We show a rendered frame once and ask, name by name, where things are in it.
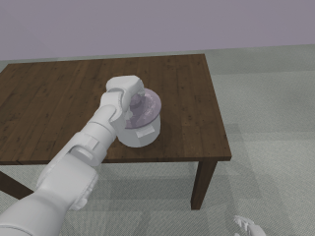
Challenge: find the table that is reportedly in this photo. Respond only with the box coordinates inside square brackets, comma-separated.
[0, 53, 232, 210]

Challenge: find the right robot hand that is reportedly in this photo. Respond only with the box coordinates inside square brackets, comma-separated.
[233, 215, 266, 236]

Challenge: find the knob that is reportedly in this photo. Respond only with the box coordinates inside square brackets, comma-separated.
[129, 93, 142, 109]

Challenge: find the pot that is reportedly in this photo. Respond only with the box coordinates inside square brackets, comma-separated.
[117, 114, 160, 148]

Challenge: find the robot left forearm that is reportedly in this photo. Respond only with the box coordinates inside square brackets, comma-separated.
[35, 86, 132, 189]

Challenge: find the lid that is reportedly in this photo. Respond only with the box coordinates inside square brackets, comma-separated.
[125, 88, 161, 130]

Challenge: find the left robot hand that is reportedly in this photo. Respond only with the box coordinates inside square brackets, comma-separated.
[105, 75, 146, 120]

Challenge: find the robot left upper arm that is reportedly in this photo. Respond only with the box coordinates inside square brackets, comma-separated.
[0, 152, 98, 236]

